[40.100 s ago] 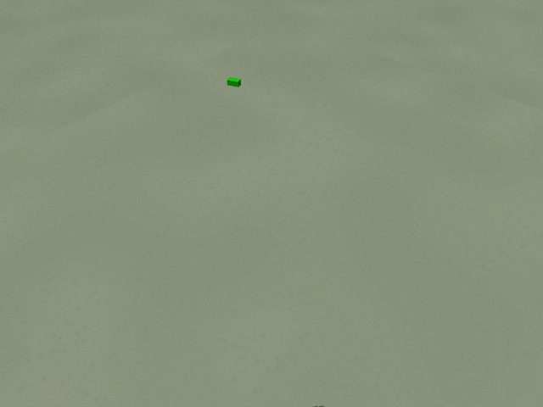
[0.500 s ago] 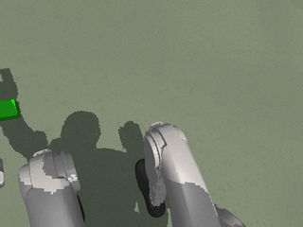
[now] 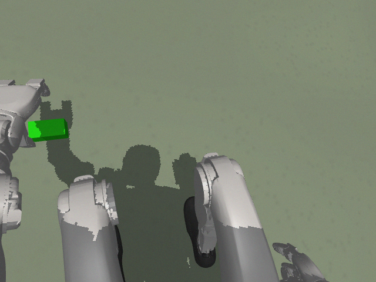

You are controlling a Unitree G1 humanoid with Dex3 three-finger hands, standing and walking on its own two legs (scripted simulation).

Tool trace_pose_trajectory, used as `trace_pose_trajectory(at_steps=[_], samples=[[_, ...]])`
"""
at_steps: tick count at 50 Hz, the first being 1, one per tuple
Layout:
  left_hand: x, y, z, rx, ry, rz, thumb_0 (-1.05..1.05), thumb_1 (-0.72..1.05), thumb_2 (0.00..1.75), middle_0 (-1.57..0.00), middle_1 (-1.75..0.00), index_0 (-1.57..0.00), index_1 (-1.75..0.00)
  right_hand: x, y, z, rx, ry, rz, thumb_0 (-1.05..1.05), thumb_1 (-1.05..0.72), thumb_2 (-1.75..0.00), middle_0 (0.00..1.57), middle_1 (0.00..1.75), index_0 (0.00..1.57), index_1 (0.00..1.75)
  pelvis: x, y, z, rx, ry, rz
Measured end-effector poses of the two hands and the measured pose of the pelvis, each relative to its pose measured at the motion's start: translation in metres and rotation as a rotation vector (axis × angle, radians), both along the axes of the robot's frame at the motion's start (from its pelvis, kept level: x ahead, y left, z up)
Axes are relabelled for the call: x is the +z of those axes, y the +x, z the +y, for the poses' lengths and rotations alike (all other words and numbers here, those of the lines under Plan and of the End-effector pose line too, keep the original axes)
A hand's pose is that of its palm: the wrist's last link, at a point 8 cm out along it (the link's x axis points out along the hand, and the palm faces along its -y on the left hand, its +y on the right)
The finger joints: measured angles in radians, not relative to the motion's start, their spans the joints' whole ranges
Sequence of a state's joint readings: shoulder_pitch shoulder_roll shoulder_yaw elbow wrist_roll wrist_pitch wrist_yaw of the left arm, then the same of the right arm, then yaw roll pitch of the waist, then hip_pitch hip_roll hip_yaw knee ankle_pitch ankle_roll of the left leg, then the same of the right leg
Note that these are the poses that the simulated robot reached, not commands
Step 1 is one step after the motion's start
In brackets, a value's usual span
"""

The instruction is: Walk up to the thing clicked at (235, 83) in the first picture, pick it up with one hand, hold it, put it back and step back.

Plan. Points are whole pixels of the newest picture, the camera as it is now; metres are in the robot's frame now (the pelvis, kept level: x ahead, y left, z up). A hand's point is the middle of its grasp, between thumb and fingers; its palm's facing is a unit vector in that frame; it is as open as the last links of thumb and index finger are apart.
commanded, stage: home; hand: left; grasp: from above
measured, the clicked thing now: (49, 130) +0.50 +0.28 -0.32
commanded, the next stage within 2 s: none
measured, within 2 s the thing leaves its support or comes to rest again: neither
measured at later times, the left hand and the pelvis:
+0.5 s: hand (0, 112) +0.46 +0.29 -0.09, palm faces -0.34 -0.34 -0.88, open 10.4 cm; pelvis +0.02 +0.01 +0.04, yaw +0 degrees
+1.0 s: hand out of the picture +0.29 +0.23 +0.13, palm faces -0.02 -0.91 -0.40, open 7.4 cm; pelvis +0.03 +0.00 +0.22, yaw +5 degrees
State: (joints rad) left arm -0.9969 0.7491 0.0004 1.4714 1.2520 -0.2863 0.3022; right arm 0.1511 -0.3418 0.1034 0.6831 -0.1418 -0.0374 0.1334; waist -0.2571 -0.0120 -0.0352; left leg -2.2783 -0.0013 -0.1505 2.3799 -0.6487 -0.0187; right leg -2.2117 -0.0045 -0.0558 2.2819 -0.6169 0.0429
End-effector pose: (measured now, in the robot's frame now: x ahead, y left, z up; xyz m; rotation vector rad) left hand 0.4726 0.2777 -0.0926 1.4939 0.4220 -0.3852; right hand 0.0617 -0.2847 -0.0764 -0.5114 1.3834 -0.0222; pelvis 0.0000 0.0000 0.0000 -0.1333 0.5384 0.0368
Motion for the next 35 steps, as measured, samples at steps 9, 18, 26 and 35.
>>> trace_pose_trajectory(at_steps=[9,18,26,35], samples=[[-0.036,0.017,0.008,0.044,0.024,-0.095,0.0,-0.27,0.84,-0.28,-0.79,-0.27,-0.79,-0.018,-0.028,0.015,-0.021,0.001,0.067,0.0,-0.9,-0.9,0.2,0.29,0.2,0.29,-0.023,0.005,0.002,-0.012,-0.013,0.002],[-0.002,0.027,0.022,0.217,-0.009,-0.175,0.0,-0.08,0.88,-0.26,-0.64,-0.24,-0.65,-0.02,-0.032,0.036,-0.127,0.104,0.091,0.0,-0.89,-0.9,0.2,0.29,0.2,0.29,-0.007,0.017,0.005,-0.007,-0.012,0.071],[0.07,-0.019,0.028,0.371,-0.194,-0.087,0.0,0.35,0.86,-0.23,-0.45,-0.22,-0.46,0.019,0.014,0.034,-0.151,0.153,-0.018,0.0,-0.9,-0.9,0.2,0.29,0.2,0.29,0.051,0.02,0.007,0.009,0.002,0.095],[0.146,-0.103,0.019,0.505,-0.487,-0.035,0.0,0.77,0.89,-0.22,-0.33,-0.21,-0.33,0.093,0.106,0.024,-0.046,0.124,-0.266,0.0,-0.91,-0.9,0.2,0.29,0.2,0.29,0.118,0.016,0.005,0.027,0.025,0.054]])
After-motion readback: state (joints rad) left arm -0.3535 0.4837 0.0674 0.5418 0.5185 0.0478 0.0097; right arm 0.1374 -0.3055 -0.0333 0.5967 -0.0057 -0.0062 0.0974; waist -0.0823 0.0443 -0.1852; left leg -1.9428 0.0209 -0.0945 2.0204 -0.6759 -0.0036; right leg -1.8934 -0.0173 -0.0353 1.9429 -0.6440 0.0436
